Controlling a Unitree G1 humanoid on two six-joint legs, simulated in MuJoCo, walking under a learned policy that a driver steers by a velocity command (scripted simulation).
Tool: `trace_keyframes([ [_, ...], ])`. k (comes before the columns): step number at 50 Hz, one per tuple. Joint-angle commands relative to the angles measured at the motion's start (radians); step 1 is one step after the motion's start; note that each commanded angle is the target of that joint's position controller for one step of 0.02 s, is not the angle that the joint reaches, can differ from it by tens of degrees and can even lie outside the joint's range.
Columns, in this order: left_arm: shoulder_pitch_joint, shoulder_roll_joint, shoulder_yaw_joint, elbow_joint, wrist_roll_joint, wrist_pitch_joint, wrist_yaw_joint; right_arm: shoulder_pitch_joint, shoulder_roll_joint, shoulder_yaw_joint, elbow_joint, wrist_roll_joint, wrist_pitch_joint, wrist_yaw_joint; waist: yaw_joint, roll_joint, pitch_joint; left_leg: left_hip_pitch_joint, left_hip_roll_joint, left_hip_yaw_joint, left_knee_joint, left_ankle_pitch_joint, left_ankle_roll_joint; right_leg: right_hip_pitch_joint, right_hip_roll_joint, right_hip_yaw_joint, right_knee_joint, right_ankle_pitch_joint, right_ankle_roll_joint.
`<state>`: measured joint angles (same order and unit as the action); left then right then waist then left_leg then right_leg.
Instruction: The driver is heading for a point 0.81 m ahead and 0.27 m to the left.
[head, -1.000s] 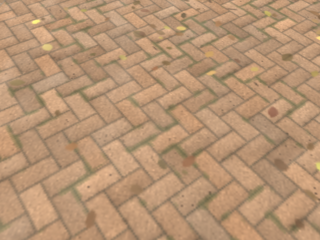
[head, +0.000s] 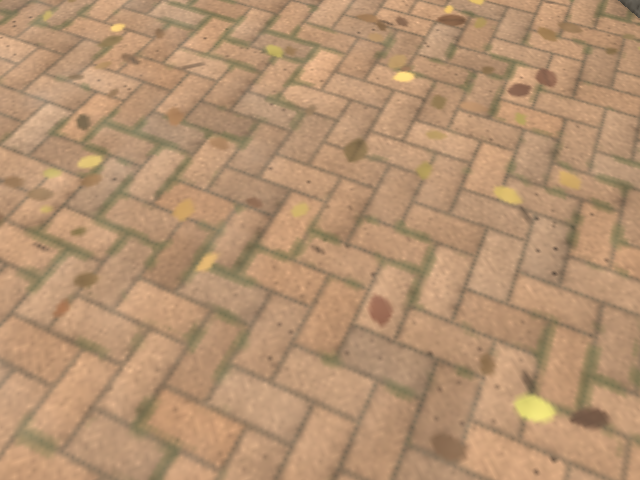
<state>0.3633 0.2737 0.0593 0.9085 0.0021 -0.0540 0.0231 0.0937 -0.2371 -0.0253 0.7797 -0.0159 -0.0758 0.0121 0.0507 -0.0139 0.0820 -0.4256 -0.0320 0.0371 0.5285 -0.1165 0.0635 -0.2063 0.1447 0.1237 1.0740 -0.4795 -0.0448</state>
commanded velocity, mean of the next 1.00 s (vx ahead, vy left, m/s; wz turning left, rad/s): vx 0.05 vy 0.00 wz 0.42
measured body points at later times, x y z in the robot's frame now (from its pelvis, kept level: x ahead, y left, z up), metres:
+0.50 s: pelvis +0.04 -0.02 +0.02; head +0.07 -0.04 +0.46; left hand +0.08 +0.27 -0.09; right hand +0.20 -0.27 -0.12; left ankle +0.05 +0.08 -0.68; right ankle +0.07 -0.11 -0.73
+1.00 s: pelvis +0.01 +0.01 +0.02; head +0.01 +0.04 +0.47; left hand -0.07 +0.28 -0.12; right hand +0.26 -0.15 -0.08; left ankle -0.04 +0.07 -0.73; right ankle +0.06 -0.12 -0.66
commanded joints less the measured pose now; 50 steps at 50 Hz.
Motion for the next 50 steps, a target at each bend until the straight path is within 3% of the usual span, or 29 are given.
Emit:
trace_keyframes([
  [1,0.028,0.086,0.010,-0.051,0.032,0.008,-0.007,0.119,-0.072,-0.017,0.000,0.020,0.005,-0.004,-0.044,0.061,-0.177,0.403,0.297,-0.343,-0.158,0.787,0.203,-0.283,-0.107,-0.021,0.137,0.044,0.032],
  [3,0.025,0.069,0.006,-0.060,0.041,0.036,-0.017,0.127,-0.108,-0.025,0.020,0.019,0.014,-0.007,-0.015,0.098,-0.159,0.285,0.230,-0.283,-0.193,0.745,0.173,-0.199,-0.119,-0.057,0.058,0.078,0.048],
  [6,0.015,0.045,-0.005,-0.071,0.029,0.057,-0.011,0.140,-0.159,-0.045,0.027,0.008,0.024,-0.003,0.000,0.108,-0.186,0.219,0.205,-0.267,-0.206,0.664,0.178,-0.168,-0.112,-0.085,-0.038,0.070,0.071],
  [11,-0.125,0.059,-0.009,-0.118,0.025,0.088,0.002,0.157,-0.179,-0.068,0.010,-0.002,0.076,-0.005,-0.041,0.145,-0.150,0.103,0.173,-0.372,-0.291,-0.051,0.161,-0.172,-0.118,-0.089,-0.183,0.092,0.072],
  [13,-0.161,0.059,-0.012,-0.132,0.020,0.088,0.007,0.154,-0.182,-0.077,0.002,-0.006,0.094,-0.004,-0.054,0.157,-0.121,0.075,0.165,-0.419,-0.309,-0.204,0.152,-0.159,-0.109,-0.090,-0.243,0.094,0.071],
  [16,-0.155,0.053,-0.018,-0.141,0.006,0.074,0.020,0.152,-0.184,-0.087,-0.005,-0.009,0.112,-0.001,-0.062,0.161,-0.110,0.079,0.163,-0.482,-0.290,-0.202,0.134,-0.102,-0.085,-0.090,-0.365,0.076,0.055],
  [18,-0.094,0.047,-0.020,-0.133,0.000,0.058,0.030,0.127,-0.181,-0.090,-0.011,-0.002,0.122,-0.002,-0.029,0.159,-0.107,0.063,0.141,-0.510,-0.250,-0.166,0.094,-0.002,-0.069,-0.089,-0.559,0.125,0.029],
  [19,-0.054,0.062,-0.015,-0.126,0.002,0.048,0.037,0.121,-0.170,-0.088,-0.016,0.007,0.124,-0.005,-0.009,0.139,-0.103,0.025,0.107,-0.499,-0.218,-0.216,0.048,0.075,-0.089,-0.069,-0.703,0.163,0.011],
  [20,-0.054,0.141,0.001,-0.137,0.016,0.041,0.046,0.150,-0.120,-0.075,-0.029,0.016,0.121,-0.008,-0.033,-0.005,-0.102,-0.042,0.029,-0.413,-0.086,-0.347,-0.013,0.122,-0.267,0.106,-0.850,0.066,-0.030],
  [21,-0.141,0.234,0.021,-0.171,0.026,0.045,0.046,0.148,-0.085,-0.071,-0.054,0.031,0.115,-0.012,-0.058,-0.229,-0.072,-0.180,-0.152,-0.155,0.167,-0.408,-0.054,0.086,-0.503,0.388,-0.946,0.051,-0.133],
  [22,-0.181,0.198,0.017,-0.179,0.037,0.049,0.039,0.155,-0.170,-0.089,-0.034,-0.012,0.112,-0.017,-0.071,-0.120,-0.057,-0.127,-0.072,-0.134,0.387,-0.424,-0.066,-0.033,-0.540,0.339,-0.896,0.249,-0.192],
  [23,-0.215,0.125,-0.002,-0.193,0.029,0.047,0.035,0.178,-0.178,-0.098,-0.017,-0.011,0.114,-0.012,-0.102,-0.064,-0.068,-0.075,-0.059,-0.136,0.484,-0.384,-0.066,-0.064,-0.484,0.248,-0.859,0.389,-0.190],
  [24,-0.249,0.090,-0.011,-0.199,0.023,0.045,0.031,0.208,-0.166,-0.098,0.000,-0.013,0.122,-0.009,-0.125,-0.048,-0.060,-0.068,-0.050,-0.124,0.559,-0.335,-0.073,-0.063,-0.421,0.139,-0.832,0.480,-0.163],
  [25,-0.263,0.085,-0.014,-0.209,0.020,0.043,0.032,0.222,-0.162,-0.098,0.006,-0.015,0.132,-0.005,-0.130,-0.082,-0.074,-0.090,-0.045,-0.109,0.614,-0.300,-0.081,-0.020,-0.379,0.068,-0.813,0.530,-0.143],
  [27,-0.222,0.087,-0.012,-0.211,0.023,0.044,0.030,0.204,-0.154,-0.091,0.000,-0.010,0.144,0.008,-0.098,-0.117,-0.086,-0.131,-0.035,-0.081,0.634,-0.292,-0.106,0.060,-0.353,-0.008,-0.774,0.677,-0.144],
  [30,-0.124,0.116,0.002,-0.188,0.023,0.047,0.028,0.116,-0.137,-0.079,-0.041,-0.001,0.153,0.023,-0.036,-0.124,-0.102,-0.169,-0.014,-0.065,0.530,-0.306,-0.131,0.194,-0.388,-0.019,-0.741,0.747,-0.166],
  [32,-0.101,0.136,0.012,-0.182,0.025,0.049,0.024,0.088,-0.130,-0.072,-0.059,0.002,0.158,0.029,-0.019,-0.140,-0.111,-0.138,-0.001,-0.051,0.449,-0.332,-0.131,0.220,-0.411,-0.029,-0.728,0.747,-0.171],
  [37,-0.125,0.174,0.030,-0.184,0.032,0.053,-0.001,0.061,-0.123,-0.059,-0.096,0.017,0.158,0.034,-0.013,-0.180,-0.126,0.049,0.003,0.026,0.235,-0.360,-0.089,0.143,-0.430,-0.096,-0.686,0.744,-0.154],
  [40,-0.138,0.190,0.039,-0.178,0.021,0.060,-0.009,0.093,-0.117,-0.056,-0.100,0.018,0.147,0.031,-0.041,-0.172,-0.136,0.167,-0.010,0.050,0.031,-0.270,-0.053,0.101,-0.429,-0.124,-0.611,0.704,-0.117],
  [41,-0.141,0.186,0.039,-0.171,0.014,0.065,-0.010,0.126,-0.115,-0.054,-0.089,0.008,0.136,0.023,-0.072,-0.133,-0.137,0.260,-0.016,0.038,-0.133,-0.128,-0.037,0.041,-0.409,-0.157,-0.551,0.626,-0.071],
  [42,-0.105,0.152,0.032,-0.166,0.015,0.068,-0.013,0.151,-0.168,-0.063,-0.084,-0.010,0.120,0.011,-0.076,0.008,-0.149,0.393,0.078,-0.122,-0.249,-0.053,-0.016,-0.094,-0.359,-0.214,-0.409,0.440,-0.003],
  [43,-0.099,0.042,0.001,-0.227,0.024,0.075,-0.019,0.147,-0.316,-0.089,-0.112,-0.007,0.106,0.005,-0.045,0.313,-0.136,0.473,0.405,-0.512,-0.240,0.381,0.091,-0.360,-0.191,-0.293,-0.199,-0.119,0.078],
  [44,-0.186,0.086,0.005,-0.228,0.025,0.094,-0.001,0.227,-0.298,-0.094,-0.087,0.002,0.103,-0.001,-0.136,0.197,-0.152,0.382,0.430,-0.456,-0.203,0.497,0.206,-0.331,-0.188,-0.146,-0.087,-0.152,0.073],
  [45,-0.181,0.095,0.009,-0.217,0.009,0.104,-0.002,0.184,-0.235,-0.072,-0.080,0.002,0.103,-0.005,-0.091,0.154,-0.107,0.347,0.368,-0.373,-0.209,0.458,0.209,-0.323,-0.195,-0.117,-0.042,-0.092,0.067],
  [46,-0.163,0.102,0.012,-0.194,0.000,0.103,-0.008,0.100,-0.181,-0.053,-0.088,0.003,0.105,-0.010,-0.054,0.139,-0.063,0.305,0.298,-0.298,-0.231,0.375,0.168,-0.306,-0.205,-0.103,-0.060,-0.007,0.062],
  [48,-0.113,0.129,0.022,-0.156,0.019,0.101,-0.017,0.040,-0.151,-0.040,-0.097,0.008,0.104,-0.022,-0.029,0.172,-0.072,0.324,0.220,-0.221,-0.231,0.421,0.130,-0.278,-0.192,-0.123,-0.063,0.088,0.068],
  [50,-0.091,0.114,0.018,-0.136,0.018,0.105,-0.024,0.063,-0.138,-0.030,-0.084,0.010,0.097,-0.023,-0.030,0.129,-0.112,0.350,0.215,-0.199,-0.225,0.455,0.130,-0.239,-0.180,-0.121,-0.074,0.114,0.076],
])
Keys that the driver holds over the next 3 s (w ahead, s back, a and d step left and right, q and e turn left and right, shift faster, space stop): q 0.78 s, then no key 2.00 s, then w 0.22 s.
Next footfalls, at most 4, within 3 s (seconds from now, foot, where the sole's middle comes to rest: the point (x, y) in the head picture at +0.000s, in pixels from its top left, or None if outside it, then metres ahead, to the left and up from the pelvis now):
0.40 right None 0.11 -0.10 -0.76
0.84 left None -0.01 0.09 -0.76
1.26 right None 0.09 -0.09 -0.76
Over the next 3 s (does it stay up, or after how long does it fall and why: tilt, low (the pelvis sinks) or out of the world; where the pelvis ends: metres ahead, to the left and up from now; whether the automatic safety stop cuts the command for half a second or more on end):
stays up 0.04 0.00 0.01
